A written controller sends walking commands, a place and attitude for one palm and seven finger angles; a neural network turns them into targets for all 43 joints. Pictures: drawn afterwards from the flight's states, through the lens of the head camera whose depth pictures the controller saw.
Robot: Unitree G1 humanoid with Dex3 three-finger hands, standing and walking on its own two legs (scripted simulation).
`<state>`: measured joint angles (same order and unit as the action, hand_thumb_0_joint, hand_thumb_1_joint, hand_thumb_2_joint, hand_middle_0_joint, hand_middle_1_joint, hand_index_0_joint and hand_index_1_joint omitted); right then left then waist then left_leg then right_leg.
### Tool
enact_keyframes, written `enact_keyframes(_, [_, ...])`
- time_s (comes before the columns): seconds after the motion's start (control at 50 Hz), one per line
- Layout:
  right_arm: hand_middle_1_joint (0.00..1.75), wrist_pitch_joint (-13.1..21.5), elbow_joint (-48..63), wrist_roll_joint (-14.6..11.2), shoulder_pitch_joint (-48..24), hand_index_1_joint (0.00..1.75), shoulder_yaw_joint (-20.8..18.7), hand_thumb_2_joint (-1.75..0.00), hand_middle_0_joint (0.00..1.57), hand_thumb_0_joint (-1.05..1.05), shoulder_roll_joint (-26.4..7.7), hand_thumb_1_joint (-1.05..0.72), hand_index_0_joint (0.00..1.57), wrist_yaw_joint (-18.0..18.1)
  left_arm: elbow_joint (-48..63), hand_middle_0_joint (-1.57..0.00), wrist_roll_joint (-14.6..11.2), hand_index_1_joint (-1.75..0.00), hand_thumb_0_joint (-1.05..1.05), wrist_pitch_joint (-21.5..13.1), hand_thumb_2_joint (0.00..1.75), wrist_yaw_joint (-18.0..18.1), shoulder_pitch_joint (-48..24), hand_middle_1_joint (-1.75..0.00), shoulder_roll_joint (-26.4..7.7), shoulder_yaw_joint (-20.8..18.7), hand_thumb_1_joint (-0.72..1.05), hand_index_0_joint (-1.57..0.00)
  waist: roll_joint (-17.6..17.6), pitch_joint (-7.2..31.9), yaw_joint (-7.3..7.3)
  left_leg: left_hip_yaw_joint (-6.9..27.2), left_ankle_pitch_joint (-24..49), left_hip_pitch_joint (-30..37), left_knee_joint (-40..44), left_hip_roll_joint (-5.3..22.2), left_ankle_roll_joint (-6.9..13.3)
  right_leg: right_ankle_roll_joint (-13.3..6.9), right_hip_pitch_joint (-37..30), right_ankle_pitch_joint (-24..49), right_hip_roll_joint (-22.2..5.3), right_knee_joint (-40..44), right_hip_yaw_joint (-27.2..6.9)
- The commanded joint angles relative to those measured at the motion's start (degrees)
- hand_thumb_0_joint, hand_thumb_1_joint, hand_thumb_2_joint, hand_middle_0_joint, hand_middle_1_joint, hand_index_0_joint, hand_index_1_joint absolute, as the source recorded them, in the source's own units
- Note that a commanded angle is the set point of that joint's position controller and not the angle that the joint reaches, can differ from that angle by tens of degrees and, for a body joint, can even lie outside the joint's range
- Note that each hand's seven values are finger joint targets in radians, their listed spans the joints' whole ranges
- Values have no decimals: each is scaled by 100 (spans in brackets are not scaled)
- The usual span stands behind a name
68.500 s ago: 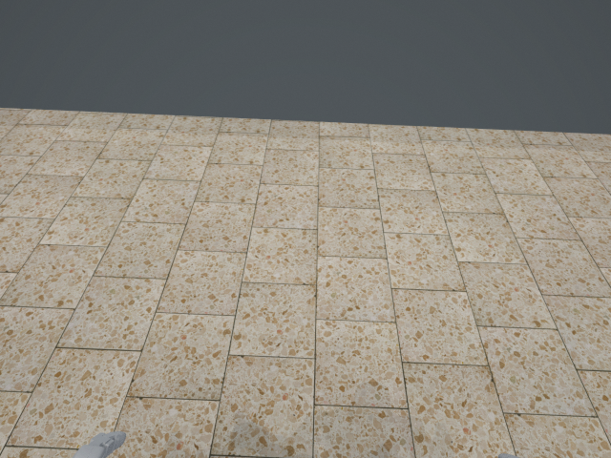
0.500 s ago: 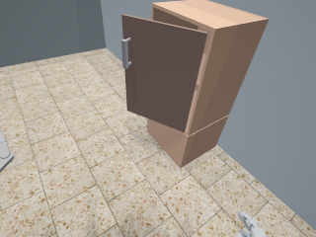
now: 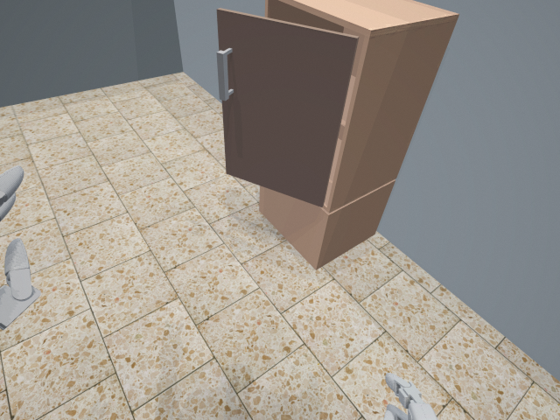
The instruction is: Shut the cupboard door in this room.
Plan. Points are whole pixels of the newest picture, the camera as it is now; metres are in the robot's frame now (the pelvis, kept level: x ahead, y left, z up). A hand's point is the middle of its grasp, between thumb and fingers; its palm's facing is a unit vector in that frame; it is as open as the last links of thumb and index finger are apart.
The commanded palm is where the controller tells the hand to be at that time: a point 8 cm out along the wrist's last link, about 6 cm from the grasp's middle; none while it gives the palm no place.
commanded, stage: stop stepping back and stand still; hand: left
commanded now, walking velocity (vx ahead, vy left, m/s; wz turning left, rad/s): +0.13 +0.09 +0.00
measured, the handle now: (226, 74) +1.07 +0.18 +0.05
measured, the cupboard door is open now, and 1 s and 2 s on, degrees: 29 29 29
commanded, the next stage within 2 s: let the arm hang, fingers relaxed in 0.72 s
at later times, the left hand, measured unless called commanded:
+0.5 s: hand (9, 260) +0.23 +0.29 +0.19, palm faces +0.44 -0.74 -0.50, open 7.4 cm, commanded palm +0.16 +0.33 +0.18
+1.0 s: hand out of the picture +0.15 +0.27 -0.07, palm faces +0.06 -0.92 -0.38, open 7.4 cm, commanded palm none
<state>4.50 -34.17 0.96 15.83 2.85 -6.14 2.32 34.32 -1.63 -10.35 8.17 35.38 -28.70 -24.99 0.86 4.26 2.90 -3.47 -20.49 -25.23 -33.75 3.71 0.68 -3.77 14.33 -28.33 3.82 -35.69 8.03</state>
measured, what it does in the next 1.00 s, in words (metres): steps on the spot: right foot, then left foot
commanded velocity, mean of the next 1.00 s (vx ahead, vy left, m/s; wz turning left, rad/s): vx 0.01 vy -0.01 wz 0.00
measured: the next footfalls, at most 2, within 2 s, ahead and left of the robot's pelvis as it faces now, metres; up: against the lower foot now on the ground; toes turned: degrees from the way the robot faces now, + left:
right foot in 0.02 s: +0.02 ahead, -0.08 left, +0.00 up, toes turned -2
left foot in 0.34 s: +0.06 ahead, +0.16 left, +0.00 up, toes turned +8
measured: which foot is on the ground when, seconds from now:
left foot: down 0.00-0.00, up 0.02-0.32, down 0.34-1.00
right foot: up 0.00-0.00, down 0.02-1.00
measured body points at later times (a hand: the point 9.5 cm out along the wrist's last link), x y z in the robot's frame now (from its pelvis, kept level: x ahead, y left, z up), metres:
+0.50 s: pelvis +0.02 +0.02 +0.00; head +0.04 +0.04 +0.45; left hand +0.20 +0.33 +0.21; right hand +0.20 -0.20 -0.08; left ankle +0.02 +0.16 -0.73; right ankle -0.02 -0.07 -0.74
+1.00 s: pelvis -0.02 +0.05 -0.01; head -0.03 +0.01 +0.44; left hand +0.14 +0.32 -0.04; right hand +0.15 -0.22 -0.12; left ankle +0.02 +0.16 -0.73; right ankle -0.02 -0.07 -0.73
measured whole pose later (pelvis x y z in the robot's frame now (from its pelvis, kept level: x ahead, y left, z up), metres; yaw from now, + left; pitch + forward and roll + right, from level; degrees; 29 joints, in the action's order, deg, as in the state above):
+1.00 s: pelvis -0.02 +0.05 -0.01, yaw +3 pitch +0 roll +0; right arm 0.0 -42.2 0.8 8.5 -0.3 -19.1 -0.6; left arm -23.9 1.2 2.9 -0.1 16.6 -15.5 -2.6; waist -5.4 2.1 1.5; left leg -6.1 -14.2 -20.7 -34.6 2.4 1.1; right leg 0.3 16.1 -19.5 -2.5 -35.4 4.5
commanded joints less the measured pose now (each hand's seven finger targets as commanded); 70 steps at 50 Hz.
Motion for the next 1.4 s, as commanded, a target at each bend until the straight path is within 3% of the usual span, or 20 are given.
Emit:
enact_keyframes(0.0, [30,-50,516,-50,-832,30,-553,-90,20,0,-1189,-90,20,173,429,-20,-105,-30,0,-159,90,226,-885,-30,-929,-948,90,-20,855,-719,-213,417,-388,-2415,-3274,-201,-147,-946,-465,-839,-2558,2909,-3769])
enact_keyframes(0.02, [30,33,371,33,-761,30,-517,-90,20,0,-1192,-90,20,165,333,-20,-145,-30,0,-347,90,211,-1112,-30,-1243,-1279,90,-20,493,-605,-90,382,-24,-2115,-3568,-62,-205,-1028,-302,410,-2456,2668,-3138])
enact_keyframes(0.06, [30,51,475,-96,-711,30,-562,-90,20,0,-1151,-90,20,220,-491,-20,-69,-30,0,-267,90,216,-862,-30,-551,-671,90,-20,521,-404,-147,434,357,-1867,-3324,40,-194,-840,-162,-1066,-2086,2589,-3116])
enact_keyframes(0.12, [30,25,451,-98,-876,30,-500,-90,20,0,-1212,-90,20,316,-397,-20,-51,-30,0,-264,90,187,-1294,-30,-346,-213,90,-20,191,-839,-208,213,399,-1231,-2457,154,-133,-728,422,-684,-1972,2557,-2258])
enact_keyframes(0.24, [30,372,505,-35,-934,30,-513,-90,20,0,-1184,-90,20,458,473,-20,70,-30,0,-315,90,393,-2108,-30,-498,-45,90,-20,824,-497,-362,-542,382,661,-223,-208,35,-515,145,328,-1619,1977,-1376])
enact_keyframes(0.28, [30,419,548,-51,-821,30,-576,-90,20,0,-1260,-90,20,460,821,-20,10,-30,0,-358,90,438,-1678,-30,-764,-418,90,-20,203,-261,-324,-443,640,1371,623,-180,63,-279,67,1005,-1396,1327,-1094])
enact_keyframes(0.32, [30,369,692,-86,-751,30,-640,-90,20,0,-1421,-90,20,412,1309,-20,-43,-30,0,-470,90,432,-1213,-30,-815,-677,90,-20,-1428,259,-277,992,2004,2400,1011,778,428,230,568,1690,-769,-243,-633])
enact_keyframes(0.34, [30,343,760,-86,-748,30,-616,-90,20,0,-1378,-90,20,341,1443,-20,-23,-30,0,-531,90,433,-1151,-30,-869,-767,90,-20,-1705,349,-314,1493,3279,2605,1021,1214,586,357,874,1033,-521,-481,-465])
enact_keyframes(0.36, [30,336,730,-99,-680,30,-603,-90,20,0,-1295,-90,20,264,1117,-20,-38,-30,0,-523,90,405,-842,-30,-860,-867,90,-20,-1419,263,-314,1296,4360,2604,949,1176,548,368,886,756,-387,-273,-473])
enact_keyframes(0.38, [30,365,648,-14,-682,30,-548,-90,20,0,-1213,-90,20,233,1210,-20,-60,-30,0,-524,90,337,-634,-30,-1080,-1116,90,-20,-1977,340,-292,1044,4657,2580,950,1095,437,381,819,706,-446,-82,-404])
enact_keyframes(0.54, [30,109,762,-245,-493,30,-571,-90,20,0,-1229,-90,20,52,301,-20,-213,-30,0,-323,90,272,235,-30,-577,-867,90,-20,283,887,-126,-197,2959,979,60,226,-101,145,-1522,5848,-1121,596,-1081])
enact_keyframes(0.68, [30,-1,839,-230,-731,30,-488,-90,20,0,-1196,-90,20,201,780,-20,-185,-30,0,-266,90,269,-174,-30,-822,-857,90,-20,-147,816,-168,-109,3676,1543,301,349,-2,365,-1011,5248,-901,569,-743])
enact_keyframes(0.78, [30,34,806,-227,-776,30,-484,-90,20,0,-1181,-90,20,270,854,-20,-124,-30,0,-270,90,307,-568,-30,-758,-704,90,-20,-600,497,-198,-35,2668,1420,510,310,-15,352,-720,4088,-882,848,-857])
enact_keyframes(0.8, [30,353,122,-274,-1295,30,-671,-90,20,0,-2277,-90,20,-263,-3472,-20,241,-30,0,603,90,-526,-885,-30,362,2016,90,-20,-595,-351,-78,12,3283,1005,-79,383,24,263,59,4482,-1278,209,-517])
enact_keyframes(0.86, [30,-113,-147,-104,-848,30,-584,-90,20,0,-1886,-90,20,-286,-4201,-20,248,-30,0,1148,90,-808,-1183,-30,744,2010,90,-20,-740,-331,-276,351,906,340,617,645,162,333,371,1157,-951,511,-619])
enact_keyframes(0.98, [30,-516,-518,70,-475,30,-415,-90,20,0,-1563,-90,20,-273,-6180,-20,318,-30,0,1096,90,-781,-1953,-30,558,2199,90,-20,1389,-629,-131,250,106,993,162,-14,58,-43,1120,-122,-1399,1717,-1291])
enact_keyframes(1.02, [30,-594,-797,97,-280,30,-390,-90,20,0,-1413,-90,20,-254,-6671,-20,290,-30,0,1131,90,-739,-2205,-30,617,2252,90,-20,1153,-607,-40,117,326,1285,-45,-106,5,-167,1280,-105,-1481,1829,-1358])
enact_keyframes(1.06, [30,-563,-1051,92,-174,30,-368,-90,20,0,-1334,-90,20,-250,-7166,-20,271,-30,0,1124,90,-728,-2187,-30,766,2314,90,-20,164,-566,-12,297,757,1422,439,52,18,-35,1111,294,-1261,1465,-1180])
enact_keyframes(1.14, [30,-491,-1467,98,-212,30,-400,-90,20,0,-1292,-90,20,-169,-8093,-20,266,-30,0,1125,90,-692,-1497,-30,1117,2232,90,-20,-1404,-408,-349,716,54,567,1480,349,154,183,-297,1098,-820,1104,-783])
enact_keyframes(1.38, [30,-525,-2472,-8,596,30,-475,-90,20,0,-1009,-90,20,-74,-9485,-20,262,-30,0,1057,90,-642,-1281,-30,1349,2349,90,-20,-43,-856,-228,532,-101,1095,1707,350,124,184,47,938,-864,1691,-844])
